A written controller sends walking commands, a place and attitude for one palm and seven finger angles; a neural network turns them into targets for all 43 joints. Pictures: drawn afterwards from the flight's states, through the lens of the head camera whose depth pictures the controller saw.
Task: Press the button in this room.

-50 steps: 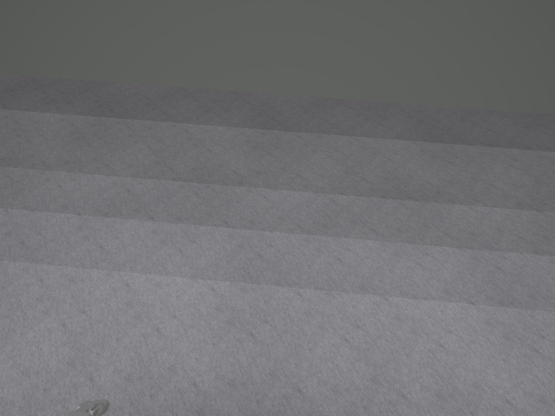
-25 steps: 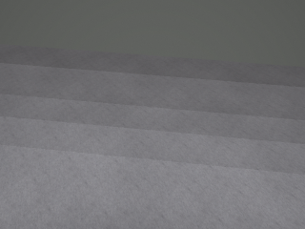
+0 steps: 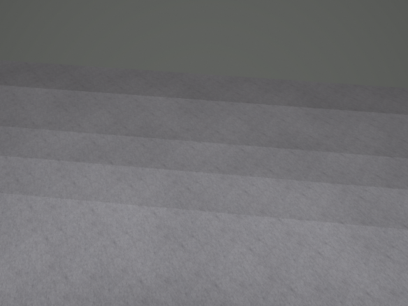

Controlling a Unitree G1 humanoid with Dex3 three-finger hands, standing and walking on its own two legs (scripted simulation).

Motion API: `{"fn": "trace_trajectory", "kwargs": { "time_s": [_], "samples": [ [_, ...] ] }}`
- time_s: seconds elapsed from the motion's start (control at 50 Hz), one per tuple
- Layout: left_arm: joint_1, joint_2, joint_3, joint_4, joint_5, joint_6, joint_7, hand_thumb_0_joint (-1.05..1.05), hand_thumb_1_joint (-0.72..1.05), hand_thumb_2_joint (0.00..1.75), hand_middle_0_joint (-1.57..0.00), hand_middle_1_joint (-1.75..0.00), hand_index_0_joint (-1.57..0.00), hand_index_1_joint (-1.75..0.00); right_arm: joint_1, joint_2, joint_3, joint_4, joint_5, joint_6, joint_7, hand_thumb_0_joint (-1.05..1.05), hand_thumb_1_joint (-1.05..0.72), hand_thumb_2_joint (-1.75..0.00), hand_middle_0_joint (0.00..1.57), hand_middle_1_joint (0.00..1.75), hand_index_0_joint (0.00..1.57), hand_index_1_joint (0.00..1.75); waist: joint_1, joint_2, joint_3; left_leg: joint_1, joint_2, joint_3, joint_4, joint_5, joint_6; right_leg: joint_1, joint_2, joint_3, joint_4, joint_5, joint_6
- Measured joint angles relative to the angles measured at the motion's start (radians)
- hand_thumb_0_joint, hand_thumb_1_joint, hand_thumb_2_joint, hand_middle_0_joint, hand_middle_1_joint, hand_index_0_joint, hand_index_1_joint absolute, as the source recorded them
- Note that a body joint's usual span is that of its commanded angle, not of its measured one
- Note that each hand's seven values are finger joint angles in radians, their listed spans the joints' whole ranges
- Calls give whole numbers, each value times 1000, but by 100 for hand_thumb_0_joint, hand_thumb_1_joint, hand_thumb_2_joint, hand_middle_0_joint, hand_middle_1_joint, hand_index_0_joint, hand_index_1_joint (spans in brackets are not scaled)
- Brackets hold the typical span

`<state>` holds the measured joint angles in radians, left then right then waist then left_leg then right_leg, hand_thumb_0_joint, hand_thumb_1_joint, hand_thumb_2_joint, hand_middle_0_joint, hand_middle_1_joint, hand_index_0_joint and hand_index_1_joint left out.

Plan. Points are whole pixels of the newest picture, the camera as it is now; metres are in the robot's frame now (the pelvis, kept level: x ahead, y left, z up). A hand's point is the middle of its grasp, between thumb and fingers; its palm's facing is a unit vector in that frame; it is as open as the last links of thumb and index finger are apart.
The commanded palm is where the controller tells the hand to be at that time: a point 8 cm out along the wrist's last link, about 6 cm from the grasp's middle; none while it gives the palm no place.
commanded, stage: turn or walk to find it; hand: left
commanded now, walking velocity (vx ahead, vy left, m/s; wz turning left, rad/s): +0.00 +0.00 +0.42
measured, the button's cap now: out of the picture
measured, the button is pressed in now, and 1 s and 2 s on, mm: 0 0 0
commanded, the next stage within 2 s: none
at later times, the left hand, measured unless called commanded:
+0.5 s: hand out of the picture +0.02 +0.22 -0.17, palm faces +0.16 -0.96 -0.24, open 7.4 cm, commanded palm none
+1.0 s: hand out of the picture -0.13 +0.18 -0.19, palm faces +0.44 -0.87 -0.23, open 7.4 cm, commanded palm none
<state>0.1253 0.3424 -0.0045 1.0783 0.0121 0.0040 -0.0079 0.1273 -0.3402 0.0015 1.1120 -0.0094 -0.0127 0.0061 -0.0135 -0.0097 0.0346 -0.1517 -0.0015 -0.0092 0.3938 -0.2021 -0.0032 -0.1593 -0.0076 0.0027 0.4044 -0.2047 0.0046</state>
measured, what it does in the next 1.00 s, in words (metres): steps on the spot, turning left: right foot, then left foot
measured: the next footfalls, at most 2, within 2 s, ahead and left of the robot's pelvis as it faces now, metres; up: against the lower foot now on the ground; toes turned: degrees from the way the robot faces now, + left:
right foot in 0.62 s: +0.01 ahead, -0.13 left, +0.00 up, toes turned +13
left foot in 1.00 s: -0.09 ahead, +0.11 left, +0.00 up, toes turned +29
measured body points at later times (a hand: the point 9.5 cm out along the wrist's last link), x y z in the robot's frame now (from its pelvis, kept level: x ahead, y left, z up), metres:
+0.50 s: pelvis -0.03 +0.00 -0.01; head +0.00 +0.02 +0.44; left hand +0.01 +0.27 -0.15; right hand +0.04 -0.23 -0.16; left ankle +0.01 +0.12 -0.74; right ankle -0.03 -0.13 -0.70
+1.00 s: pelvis -0.07 -0.01 -0.02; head -0.05 +0.01 +0.43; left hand -0.15 +0.23 -0.17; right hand +0.12 -0.22 -0.15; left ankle -0.13 +0.09 -0.74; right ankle -0.03 -0.13 -0.74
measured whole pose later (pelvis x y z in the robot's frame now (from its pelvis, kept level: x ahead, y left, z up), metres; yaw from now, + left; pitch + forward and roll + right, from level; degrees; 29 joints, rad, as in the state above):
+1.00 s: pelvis -0.07 -0.01 -0.02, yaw +25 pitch -1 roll +0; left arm 0.29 0.23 0.04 0.95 0.03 0.02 0.02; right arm 0.16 -0.25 -0.06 0.96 -0.01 0.05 0.02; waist 0.01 -0.04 0.07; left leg -0.25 0.02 0.05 0.61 -0.33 -0.03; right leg -0.24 -0.12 -0.17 0.61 -0.34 0.02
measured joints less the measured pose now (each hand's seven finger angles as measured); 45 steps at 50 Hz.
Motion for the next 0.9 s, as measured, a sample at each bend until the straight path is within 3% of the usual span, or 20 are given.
{"fn": "trace_trajectory", "kwargs": {
  "time_s": [0.22,0.3,0.36,0.42,0.52,0.6,0.62,0.68,0.76,0.82,0.9],
  "samples": [
    [36,-73,9,-85,4,33,22,1,91,90,-20,-30,-20,-30,50,69,-12,-74,-3,47,3,1,-91,-90,20,30,20,29,-2,8,8,-141,-25,-59,183,-62,5,-95,-24,-62,141,-68,6],
    [65,-89,14,-106,7,49,25,1,91,90,-20,-30,-20,-30,74,114,-18,-103,-6,50,9,1,-91,-90,21,30,21,29,-1,-24,20,-171,-52,-51,236,-83,23,-133,-56,-65,225,-112,16],
    [63,-93,23,-108,5,62,28,1,91,90,-20,-30,-20,-30,93,148,-18,-124,-8,39,6,1,-91,-90,21,30,21,30,-7,-34,31,-181,-64,-63,219,-63,33,-206,-39,-31,421,-253,25],
    [53,-99,35,-117,3,58,28,1,91,90,-20,-30,-20,-30,110,168,-18,-131,-9,39,-2,1,-90,-90,21,30,21,30,-12,-22,37,-176,-66,-95,163,-18,32,-247,-15,-16,547,-277,32],
    [45,-116,43,-145,-5,47,29,1,91,90,-20,-30,-20,-30,126,162,-33,-136,-12,48,-8,1,-90,-90,21,30,21,30,-21,17,30,-182,-67,-154,101,40,15,-201,8,-10,438,-279,39],
    [49,-124,44,-171,-8,33,29,1,91,90,-20,-30,-20,-30,134,139,-52,-147,-10,62,-5,1,-90,-90,21,30,21,30,-23,33,14,-213,-85,-193,113,57,-12,-92,15,-6,190,-178,32],
    [55,-124,45,-177,-3,26,31,1,91,90,-20,-30,-20,-30,134,132,-58,-151,-6,67,-3,1,-90,-90,21,30,21,30,-18,34,11,-238,-90,-189,156,15,-13,-74,10,-8,135,-137,15],
    [73,-138,41,-176,6,23,34,1,91,90,-20,-30,-20,-30,122,104,-81,-144,-10,85,1,1,-90,-90,21,30,21,30,-15,51,15,-327,-81,-125,435,-173,-15,-68,4,-42,149,-113,-24],
    [108,-143,37,-162,11,20,35,1,91,90,-20,-30,-20,-30,112,81,-93,-144,-10,83,10,1,-91,-90,20,30,20,29,-17,36,13,-371,-39,-42,689,-161,-32,-33,-25,-74,106,-96,-29],
    [124,-142,36,-155,14,13,33,1,91,90,-20,-30,-20,-30,104,76,-91,-141,-7,84,10,1,-91,-90,20,30,20,29,-12,13,16,-331,-8,-8,673,-183,-46,-24,-50,-99,98,-94,-27],
    [141,-138,35,-150,19,7,29,1,90,90,-20,-30,-20,-30,72,79,-79,-132,-2,88,8,1,-91,-90,20,30,20,29,8,-10,28,-245,15,20,525,-231,-49,-34,-78,-132,116,-101,-16]
  ]
}}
